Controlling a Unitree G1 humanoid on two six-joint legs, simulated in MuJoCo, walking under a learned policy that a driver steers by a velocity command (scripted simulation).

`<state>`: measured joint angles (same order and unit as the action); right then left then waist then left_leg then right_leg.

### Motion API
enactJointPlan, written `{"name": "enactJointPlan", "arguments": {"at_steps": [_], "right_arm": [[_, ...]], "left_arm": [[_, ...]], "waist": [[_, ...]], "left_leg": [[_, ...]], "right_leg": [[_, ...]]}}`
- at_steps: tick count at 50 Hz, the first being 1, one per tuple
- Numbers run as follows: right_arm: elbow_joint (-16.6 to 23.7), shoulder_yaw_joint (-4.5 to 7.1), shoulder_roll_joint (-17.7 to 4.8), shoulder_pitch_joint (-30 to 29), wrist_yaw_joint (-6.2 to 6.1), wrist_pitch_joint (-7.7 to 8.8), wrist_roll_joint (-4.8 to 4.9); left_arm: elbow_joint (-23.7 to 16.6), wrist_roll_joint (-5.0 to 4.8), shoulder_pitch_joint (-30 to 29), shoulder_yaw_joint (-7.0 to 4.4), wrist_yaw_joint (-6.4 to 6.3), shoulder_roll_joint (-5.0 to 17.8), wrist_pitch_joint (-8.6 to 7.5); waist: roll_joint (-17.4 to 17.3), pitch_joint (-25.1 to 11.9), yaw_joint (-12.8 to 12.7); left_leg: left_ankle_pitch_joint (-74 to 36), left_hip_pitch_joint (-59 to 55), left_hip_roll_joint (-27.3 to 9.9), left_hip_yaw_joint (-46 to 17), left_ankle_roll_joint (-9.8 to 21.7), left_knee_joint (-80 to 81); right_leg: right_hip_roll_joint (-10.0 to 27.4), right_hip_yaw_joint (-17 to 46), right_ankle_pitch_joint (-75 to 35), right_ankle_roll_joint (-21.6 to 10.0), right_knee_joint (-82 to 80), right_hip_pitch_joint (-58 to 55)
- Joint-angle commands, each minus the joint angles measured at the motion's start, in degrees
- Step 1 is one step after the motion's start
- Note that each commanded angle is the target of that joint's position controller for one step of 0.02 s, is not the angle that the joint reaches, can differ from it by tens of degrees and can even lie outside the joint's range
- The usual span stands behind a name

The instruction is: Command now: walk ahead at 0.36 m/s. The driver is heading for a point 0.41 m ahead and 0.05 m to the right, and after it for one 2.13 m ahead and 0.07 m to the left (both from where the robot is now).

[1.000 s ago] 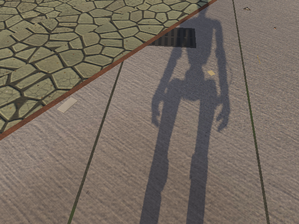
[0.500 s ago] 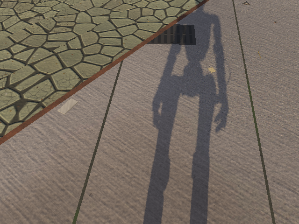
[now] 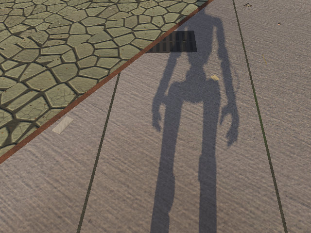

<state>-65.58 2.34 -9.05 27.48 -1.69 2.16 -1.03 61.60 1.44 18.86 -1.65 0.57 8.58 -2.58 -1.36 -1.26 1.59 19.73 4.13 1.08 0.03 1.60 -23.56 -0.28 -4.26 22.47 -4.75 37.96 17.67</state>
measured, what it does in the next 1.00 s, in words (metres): walks ahead: left foot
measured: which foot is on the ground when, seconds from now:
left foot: down 0.00-0.06, up 0.08-0.48, down 0.50-1.00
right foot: down 0.00-0.52, up 0.54-1.00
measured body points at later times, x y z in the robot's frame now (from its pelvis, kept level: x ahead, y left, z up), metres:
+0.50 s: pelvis +0.25 -0.02 -0.02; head +0.29 -0.01 +0.43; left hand +0.12 +0.19 -0.16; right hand +0.44 -0.23 -0.14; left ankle +0.38 +0.04 -0.74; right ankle +0.03 -0.09 -0.73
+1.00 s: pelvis +0.53 -0.02 +0.00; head +0.56 -0.02 +0.44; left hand +0.72 +0.18 -0.13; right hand +0.42 -0.24 -0.15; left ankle +0.38 +0.04 -0.74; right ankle +0.69 -0.13 -0.71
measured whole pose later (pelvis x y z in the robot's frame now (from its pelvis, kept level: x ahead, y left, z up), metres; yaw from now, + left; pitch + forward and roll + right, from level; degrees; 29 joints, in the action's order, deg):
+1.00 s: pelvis +0.53 -0.02 +0.00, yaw +0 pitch +1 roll +1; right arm -62.3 1.4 -8.8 28.1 -0.7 5.9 -1.3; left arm 51.1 1.1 0.1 -1.7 1.7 9.7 -2.6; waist 1.3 3.5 4.2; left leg 18.6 -7.5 4.9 4.6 4.5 -10.0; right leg 2.9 -5.0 2.9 -4.2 34.1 32.7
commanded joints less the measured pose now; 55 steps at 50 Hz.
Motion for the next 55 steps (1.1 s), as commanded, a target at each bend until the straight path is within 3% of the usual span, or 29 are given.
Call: {"name": "enactJointPlan", "arguments": {"at_steps": [1,2,3,4,5,6,7,9,12,17,19,22,24,25,26,27,28,29,30,32,34,37,42,47,50,52,53,54,55], "right_arm": [[2.5,1.43,-6.8,-2.8,0.1,1.08,0.57],[3.1,1.35,-6.4,-4.2,0.23,1.42,0.48],[4.6,0.68,-4.4,-6.3,0.66,2.2,0.35],[7.2,-0.1,-1.1,-5.9,1.28,2.84,0.41],[7.9,1.01,-5.6,-8.9,1.7,2.66,-1.51],[8.5,0.87,-4.1,-10.6,2.3,2.78,-1.56],[8.2,0.58,-2.9,-10.8,2.77,3.12,-0.95],[7.9,0.92,-3.0,-10.0,3.42,2.55,-1.03],[9.1,1.17,-3.0,-12.7,3.6,1.23,-1.03],[14.9,-0.04,-1.7,-27.4,3.83,0.83,-0.16],[16.0,-0.2,-2.3,-29.9,3.72,0.76,0.16],[15.7,0.73,-4.9,-26.0,2.81,1.07,0.14],[11.1,2.22,-7.3,-12.0,1.98,1.8,0.0],[8.5,3.25,-9.4,-3.7,1.46,2.15,-0.89],[7.7,4.52,-14.7,3.3,1.27,2.29,-2.0],[8.4,4.77,-15.9,0.1,1.96,1.53,-1.19],[9.5,4.17,-12.9,-7.7,2.24,1.35,0.39],[10.5,2.92,-8.6,-12.3,2.45,1.8,0.75],[9.8,2.2,-6.1,-13.4,2.52,2.43,0.33],[8.1,1.12,-3.7,-11.7,1.83,3.5,0.19],[6.9,1.03,-4.9,-8.4,1.55,4.32,0.2],[6.4,1.09,-6.9,-5.0,1.59,4.44,0.36],[5.6,0.41,-6.4,0.7,1.58,4.27,0.51],[4.0,0.24,-6.9,5.4,0.87,4.1,-0.13],[4.0,0.52,-8.1,3.5,0.37,4.0,-0.54],[4.1,0.88,-9.4,1.8,0.3,3.76,-0.6],[4.6,0.76,-9.1,0.5,0.42,3.66,-0.07],[6.9,-0.17,-5.7,1.5,0.93,3.78,1.44],[6.7,0.22,-4.5,6.4,1.47,3.8,2.75]], "left_arm": [[-2.6,-0.8,2.5,-0.79,0.49,1.3,-2.15],[-0.2,-0.91,9.1,-1.47,0.22,2.1,-2.29],[1.5,-0.23,17.0,-2.74,-0.52,5.9,-2.67],[2.9,-0.25,24.4,-4.46,-0.95,12.7,-2.31],[2.9,-0.17,21.6,-3.56,-1.17,9.3,-1.5],[0.7,0.13,15.0,-2.94,-1.04,8.0,-1.53],[-0.7,0.13,10.9,-2.62,-0.85,7.3,-1.89],[-1.4,-0.39,8.1,-1.57,-1.04,5.1,-2.73],[0.8,-0.71,12.6,-0.76,-1.41,4.6,-3.61],[1.1,-0.57,13.6,0.1,-1.53,4.9,-3.92],[1.6,-0.62,14.3,0.02,-1.72,5.8,-4.13],[1.7,-0.56,12.7,-0.36,-1.95,7.6,-4.48],[1.4,-0.41,10.7,-0.86,-2.15,9.0,-3.97],[1.1,-0.64,10.4,-0.85,-1.94,8.9,-3.73],[-0.2,-0.52,12.4,-0.29,-1.64,5.4,-3.56],[-0.7,-2.46,18.0,-0.45,-0.65,2.3,-3.27],[-2.1,-1.18,11.4,-1.14,-0.77,6.2,-2.9],[-3.9,-0.6,5.2,-1.44,-0.46,7.0,-3.09],[-4.0,-0.49,4.1,-1.41,-0.4,5.6,-3.1],[-3.4,0.8,6.0,-1.2,0.02,3.2,-1.65],[-4.1,0.87,5.1,-1.3,0.39,2.8,-0.6],[-7.2,0.79,-3.1,-1.49,0.84,4.1,0.29],[-11.4,-0.21,-15.4,-0.96,1.25,3.9,0.1],[-13.9,-0.38,-22.7,-0.62,1.19,4.2,-0.45],[-14.2,-0.35,-20.8,-1.09,0.82,5.3,-1.19],[-10.6,-0.2,-9.3,-2.28,-0.05,7.3,-1.83],[-7.5,0.62,0.8,-3.22,-0.6,9.2,-2.4],[-6.0,2.24,10.0,-4.73,-1.23,14.7,-2.63],[-5.7,1.19,9.8,-5.48,-0.52,16.5,-1.8]], "waist": [[-3.4,11.8,-4.8],[-1.2,9.7,-7.4],[7.3,6.8,-11.1],[21.8,3.4,-11.9],[12.2,6.9,-9.4],[5.6,9.7,-6.3],[2.5,10.0,-4.5],[2.3,8.6,-2.0],[4.9,7.7,-1.6],[6.3,10.1,-3.3],[7.3,10.2,-3.6],[7.5,6.9,-0.5],[6.8,-0.4,5.6],[5.5,-4.4,8.8],[-2.6,-11.1,9.1],[-12.2,-14.7,4.3],[-3.5,-5.9,2.3],[0.2,0.5,1.6],[3.3,3.8,-0.5],[2.1,4.1,-3.6],[0.7,4.5,-4.2],[-0.3,6.7,-3.2],[-1.5,7.6,0.1],[-2.6,8.0,2.3],[-3.3,6.8,-0.2],[-3.6,0.8,-5.2],[-2.4,-4.3,-9.5],[4.9,-12.2,-11.3],[14.5,-18.2,-8.2]], "left_leg": [[8.6,12.2,-12.6,-12.9,9.2,10.2],[3.9,18.6,-9.7,-9.1,7.9,4.6],[-1.4,25.9,-4.5,-2.0,5.5,-10.3],[7.1,37.1,2.2,6.1,2.9,-29.1],[9.4,40.1,-0.6,1.4,4.0,-39.7],[4.0,41.2,-3.4,-0.6,4.6,-42.7],[-1.1,39.2,-4.9,-1.2,4.4,-42.2],[-6.0,36.4,-6.1,-0.3,3.3,-39.1],[-8.2,37.7,-5.0,2.7,1.9,-36.9],[-15.4,33.3,-2.5,7.1,1.4,-19.2],[-17.0,28.6,-1.2,8.5,2.6,-13.3],[-15.1,20.3,1.4,8.7,6.0,-10.4],[-13.8,6.8,3.6,8.2,8.2,-6.9],[-11.9,-5.0,-0.3,4.2,9.7,-4.8],[-3.1,-15.1,-15.7,-14.0,12.4,-3.7],[4.8,-22.1,-25.8,-44.1,21.0,8.7],[13.1,-14.0,-23.0,-38.1,18.8,11.8],[9.6,-5.3,-20.9,-29.4,16.6,13.1],[1.0,1.3,-18.4,-23.3,14.6,14.6],[-9.5,7.6,-14.3,-14.3,11.9,15.3],[-16.4,8.2,-12.9,-10.3,11.6,15.7],[-18.3,6.3,-11.6,-6.8,11.0,17.8],[-29.4,0.7,-9.6,-2.5,8.3,17.2],[-37.8,-9.5,-11.7,-1.7,8.8,14.1],[-51.9,-12.9,-13.3,-0.6,8.7,8.3],[-62.9,-12.4,-12.5,0.6,7.5,-4.7],[-55.3,-5.3,-10.7,2.0,6.5,-16.3],[-32.4,10.6,-6.2,4.8,4.8,-35.4],[9.4,26.1,4.3,2.5,3.4,-53.8]], "right_leg": [[-0.9,-1.9,-4.6,-0.2,-9.3,-4.0],[-2.2,-1.3,-5.8,-0.2,-12.0,-15.9],[5.9,10.5,0.7,-1.7,-19.1,-26.2],[20.0,35.4,11.7,-7.5,-28.7,-32.8],[22.2,39.3,11.7,-9.2,-29.3,-27.3],[20.8,33.9,8.8,-8.5,-28.8,-22.6],[18.3,28.3,2.2,-7.3,-29.5,-19.4],[14.2,19.8,-7.3,-5.2,-31.0,-17.7],[12.4,12.4,-29.2,-5.0,-28.8,-19.8],[9.4,6.0,-39.8,-4.4,-29.8,-15.5],[10.1,5.2,-43.8,-4.4,-29.8,-15.7],[11.8,3.8,-61.6,-3.8,-22.7,-20.1],[11.1,2.5,-66.6,-2.9,-5.9,-20.9],[9.3,1.7,-55.3,-2.4,6.8,-13.5],[4.1,-0.7,-23.6,-2.2,27.0,-3.4],[-5.4,4.2,7.4,-0.9,44.1,14.4],[-0.1,7.6,1.1,-1.9,44.6,19.7],[2.2,7.1,-4.2,-2.1,41.1,19.7],[4.0,7.2,-6.5,-1.9,37.1,16.5],[5.8,7.2,-7.2,-0.6,31.5,10.3],[6.0,5.8,-7.9,0.4,28.4,10.7],[7.3,3.9,-13.8,1.9,22.0,17.5],[5.8,0.6,-22.8,3.2,6.3,19.7],[3.3,-1.3,-22.1,1.4,-2.5,20.3],[0.9,-2.1,-15.7,-1.3,-6.2,14.6],[-2.7,-3.1,-13.2,-3.7,-9.5,1.1],[-0.5,-0.8,-16.2,-5.4,-12.1,-12.8],[14.3,16.8,-10.6,-9.7,-12.7,-29.8],[25.6,43.2,-10.5,-16.8,-20.5,-38.4]]}}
